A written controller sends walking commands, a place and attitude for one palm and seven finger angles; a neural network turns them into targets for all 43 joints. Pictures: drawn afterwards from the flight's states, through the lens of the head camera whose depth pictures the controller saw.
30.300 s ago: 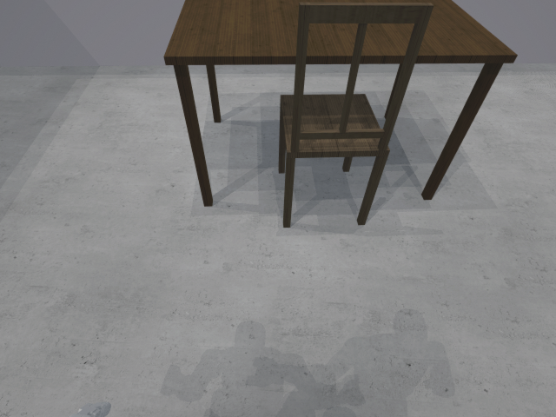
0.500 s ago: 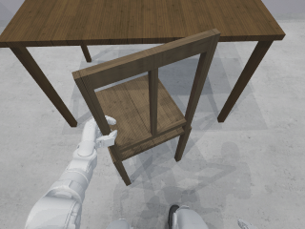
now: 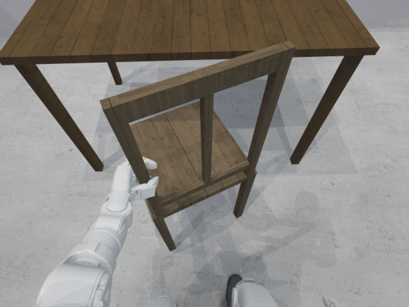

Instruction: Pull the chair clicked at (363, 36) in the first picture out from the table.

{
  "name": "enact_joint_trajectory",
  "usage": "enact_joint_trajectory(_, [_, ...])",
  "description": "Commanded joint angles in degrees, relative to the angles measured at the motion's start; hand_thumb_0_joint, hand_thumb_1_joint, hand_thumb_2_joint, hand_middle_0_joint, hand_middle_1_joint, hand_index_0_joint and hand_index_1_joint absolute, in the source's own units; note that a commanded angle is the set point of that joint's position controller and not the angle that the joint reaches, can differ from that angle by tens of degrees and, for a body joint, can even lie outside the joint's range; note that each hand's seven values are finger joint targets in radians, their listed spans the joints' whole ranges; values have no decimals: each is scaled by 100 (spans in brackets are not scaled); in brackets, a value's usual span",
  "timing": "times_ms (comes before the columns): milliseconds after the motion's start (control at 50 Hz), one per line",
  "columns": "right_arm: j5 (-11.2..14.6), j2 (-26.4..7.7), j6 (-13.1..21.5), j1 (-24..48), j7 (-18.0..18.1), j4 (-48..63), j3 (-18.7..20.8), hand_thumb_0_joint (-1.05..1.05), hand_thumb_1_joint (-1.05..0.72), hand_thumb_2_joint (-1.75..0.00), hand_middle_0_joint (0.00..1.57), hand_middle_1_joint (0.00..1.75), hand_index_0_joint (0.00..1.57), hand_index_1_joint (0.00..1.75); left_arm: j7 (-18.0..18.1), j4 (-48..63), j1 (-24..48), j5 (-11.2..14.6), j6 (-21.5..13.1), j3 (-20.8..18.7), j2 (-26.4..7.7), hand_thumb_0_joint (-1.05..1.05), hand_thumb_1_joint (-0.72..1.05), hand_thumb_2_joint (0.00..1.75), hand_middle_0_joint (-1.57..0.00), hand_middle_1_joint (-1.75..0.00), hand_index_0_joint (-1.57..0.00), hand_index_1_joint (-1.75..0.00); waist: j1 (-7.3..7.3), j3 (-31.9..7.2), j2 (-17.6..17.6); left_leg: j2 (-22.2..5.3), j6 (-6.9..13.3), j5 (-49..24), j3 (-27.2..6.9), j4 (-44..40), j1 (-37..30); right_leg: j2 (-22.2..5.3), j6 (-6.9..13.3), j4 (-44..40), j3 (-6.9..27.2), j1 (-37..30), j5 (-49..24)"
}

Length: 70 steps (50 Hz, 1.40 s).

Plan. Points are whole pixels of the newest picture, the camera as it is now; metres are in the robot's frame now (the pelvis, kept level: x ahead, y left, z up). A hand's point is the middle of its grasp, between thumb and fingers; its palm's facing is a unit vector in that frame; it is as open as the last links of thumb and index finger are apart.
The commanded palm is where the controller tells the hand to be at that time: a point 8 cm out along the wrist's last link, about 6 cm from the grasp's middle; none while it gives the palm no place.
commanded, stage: step backward, pulling the chair out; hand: left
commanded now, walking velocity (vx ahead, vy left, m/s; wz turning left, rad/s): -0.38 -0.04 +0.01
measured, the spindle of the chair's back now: (206, 146) +0.47 +0.00 -0.04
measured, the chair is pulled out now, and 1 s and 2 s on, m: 0.24 0.24 0.27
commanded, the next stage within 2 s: stop walking, hand still on the chair in 1.44 s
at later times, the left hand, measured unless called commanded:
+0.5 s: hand (149, 186) +0.37 +0.13 -0.05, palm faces +0.03 -0.97 -0.23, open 6.0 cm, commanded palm +0.38 +0.18 -0.04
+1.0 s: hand (149, 186) +0.37 +0.13 -0.05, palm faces +0.03 -0.98 -0.22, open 6.0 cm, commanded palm +0.38 +0.18 -0.04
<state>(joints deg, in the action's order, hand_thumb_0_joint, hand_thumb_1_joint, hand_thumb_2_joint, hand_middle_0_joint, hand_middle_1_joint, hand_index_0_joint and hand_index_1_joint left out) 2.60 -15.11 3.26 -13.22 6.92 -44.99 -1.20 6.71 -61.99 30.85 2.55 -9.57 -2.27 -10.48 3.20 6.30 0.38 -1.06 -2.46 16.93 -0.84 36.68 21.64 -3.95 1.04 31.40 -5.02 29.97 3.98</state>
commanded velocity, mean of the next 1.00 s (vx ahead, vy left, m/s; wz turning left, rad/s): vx -0.38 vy -0.02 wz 0.03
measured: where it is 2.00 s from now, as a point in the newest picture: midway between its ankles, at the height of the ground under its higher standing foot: outside the picture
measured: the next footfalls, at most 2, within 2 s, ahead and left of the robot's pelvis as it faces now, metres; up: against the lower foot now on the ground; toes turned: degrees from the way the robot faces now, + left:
none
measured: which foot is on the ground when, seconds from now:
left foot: down 0.00-1.00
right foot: down 0.00-1.00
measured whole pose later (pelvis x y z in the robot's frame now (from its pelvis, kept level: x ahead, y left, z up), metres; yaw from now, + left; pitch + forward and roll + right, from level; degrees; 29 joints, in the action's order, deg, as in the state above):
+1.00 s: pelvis +0.00 +0.00 +0.00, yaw -1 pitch +2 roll +1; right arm 2.7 -15.0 2.9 -13.6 6.9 -44.5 -1.1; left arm 7.0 -61.6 29.8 2.2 -9.4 -2.1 -10.7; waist 3.1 5.6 0.8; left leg -1.2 -2.4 17.6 0.0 36.5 21.2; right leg -4.3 1.2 31.0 -5.2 29.8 3.6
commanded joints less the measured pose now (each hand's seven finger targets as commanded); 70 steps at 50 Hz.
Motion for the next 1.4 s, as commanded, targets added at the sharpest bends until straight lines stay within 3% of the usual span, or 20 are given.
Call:
enact_joint_trajectory(0, [-18,-854,194,-186,108,676,234,0,-90,-90,20,30,20,30,62,1376,1900,-78,-380,-88,-1164,0,90,90,-50,-145,-50,-145,-276,-2201,-771,-937,418,-270,-702,-1220,38,-383,-120,-131,621,-1647,1335])
enact_joint_trajectory(80, [-31,-803,176,-158,131,719,281,0,-90,-90,20,30,20,30,54,1484,1816,-78,-364,-101,-1181,0,90,90,-50,-145,-50,-145,-248,-2411,-565,-927,244,-1484,-571,-704,-86,-569,59,162,729,-2039,-585])
enact_joint_trajectory(100, [-33,-801,155,-166,103,748,278,0,-90,-90,20,30,20,30,27,1522,1813,-86,-342,-36,-1115,0,90,90,-50,-145,-50,-145,-258,-2340,-637,-870,211,-913,-543,-651,124,-677,125,153,850,-1963,-157])
enact_joint_trajectory(160, [7,-734,164,-411,80,610,309,0,-90,-90,20,30,20,30,55,1353,1696,-78,-377,-131,-1213,0,90,90,-50,-145,-50,-145,-197,-2366,490,-276,126,341,-246,20,-245,-1110,287,-892,1338,-1361,777])
enact_joint_trajectory(220, [21,-740,164,-488,54,473,270,0,-90,-90,20,30,20,30,56,1111,1692,-79,-341,-170,-1267,0,90,90,-50,-145,-50,-145,-151,-2467,683,-176,142,456,-176,28,-687,-1244,270,-1243,1194,-1172,1164])
enact_joint_trajectory(320, [-29,-810,163,-171,108,670,236,0,-90,-90,20,30,20,30,57,1342,1894,-107,-440,-65,-1097,0,90,90,-50,-145,-50,-145,-240,-2297,-735,-992,393,-757,-711,-1155,-178,-361,-120,-24,533,-1586,925])
enact_joint_trajectory(400, [-48,-773,149,-134,105,756,287,0,-90,-90,20,30,20,30,55,1527,1873,-100,-406,-111,-1126,0,90,90,-50,-145,-50,-145,-269,-2273,-807,-1093,296,-1488,-617,-839,111,-443,35,426,643,-1969,-193])
enact_joint_trajectory(480, [22,-746,168,-442,93,561,332,0,-90,-90,20,30,20,30,62,1252,1599,-29,-365,-160,-1283,0,90,90,-50,-145,-50,-145,-190,-2395,572,-300,97,237,-250,150,-304,-1187,374,-798,1414,-1427,258])
enact_joint_trajectory(540, [34,-702,169,-467,25,465,273,0,-90,-90,20,30,20,30,68,1073,1679,-89,-342,-255,-1369,0,90,90,-50,-145,-50,-145,-165,-2492,913,-17,95,877,-97,506,-646,-1494,367,-1426,1409,-1180,1186])
enact_joint_trajectory(700, [-7,-845,190,-162,95,723,239,0,-90,-90,20,30,20,30,103,1441,1877,-74,-369,-166,-1246,0,90,90,-50,-145,-50,-145,-305,-2224,-745,-954,431,-357,-695,-1172,177,-413,-99,-36,625,-1827,1201])
enact_joint_trajectory(760, [-12,-796,178,-206,94,751,293,0,-90,-90,20,30,20,30,93,1513,1852,-102,-389,-105,-1165,0,90,90,-50,-145,-50,-145,-235,-2512,-458,-795,209,-1235,-454,-575,-157,-680,86,-54,816,-1981,-455])
enact_joint_trajectory(860, [44,-739,155,-479,43,538,296,0,-90,-90,20,30,20,30,91,1173,1636,-75,-311,-189,-1311,0,90,90,-50,-145,-50,-145,-170,-2488,684,-131,87,562,-126,216,-531,-1395,355,-1264,1373,-1360,881])
enact_joint_trajectory(920, [27,-767,146,-439,52,497,228,0,-90,-90,20,30,20,30,76,1119,1742,-70,-309,-153,-1264,0,90,90,-50,-145,-50,-145,-169,-2453,383,-348,190,273,-287,-379,-733,-1107,141,-1134,919,-1210,1285])
enact_joint_trajectory(1000, [-44,-845,150,-153,104,708,234,0,-90,-90,20,30,20,30,85,1395,1938,-105,-381,-135,-1181,0,90,90,-50,-145,-50,-145,-291,-2143,-1068,-1207,476,-880,-880,-1357,67,-246,-119,327,431,-1676,981])
enact_joint_trajectory(1060, [-41,-763,163,-198,99,744,292,0,-90,-90,20,30,20,30,70,1557,2011,-97,-423,-107,-1076,0,90,90,-50,-145,-50,-145,-219,-2427,-625,-1109,292,-2210,-621,-655,-231,-421,47,362,581,-1994,-787])
enact_joint_trajectory(1100, [-41,-788,142,-127,73,749,285,0,-90,-90,20,30,20,30,21,1477,1903,-81,-337,-65,-1131,0,90,90,-50,-145,-50,-145,-256,-2191,-772,-976,216,-799,-541,-644,339,-697,165,369,814,-1962,-84])
enact_joint_trajectory(1180, [48,-709,167,-573,39,481,306,0,-90,-90,20,30,20,30,80,1121,1572,-24,-289,-217,-1378,0,90,90,-50,-145,-50,-145,-188,-2398,1054,-16,68,1038,-104,604,-364,-1546,489,-1403,1675,-1291,1228])
enact_joint_trajectory(1260, [15,-685,132,-468,5,393,163,0,-90,-90,20,30,20,30,62,1080,1899,-93,-289,-241,-1312,0,90,90,-50,-145,-50,-145,-116,-2574,883,-80,123,782,-195,79,-714,-1472,301,-1249,1094,-1438,979])
enact_joint_trajectory(1320, [10,-830,144,-232,63,597,195,0,-90,-90,20,30,20,30,70,1303,2042,-40,-339,-92,-1169,0,90,90,-50,-145,-50,-145,-244,-2404,-460,-738,377,-68,-748,-1053,-353,-683,-77,-514,644,-1533,1368])
enact_joint_trajectory(1380, [-15,-840,161,-106,95,738,218,0,-90,-90,20,30,20,30,96,1525,2078,-36,-307,-92,-1136,0,90,90,-50,-145,-50,-145,-309,-2098,-965,-1221,521,-805,-942,-1329,290,-271,-95,443,458,-1919,914])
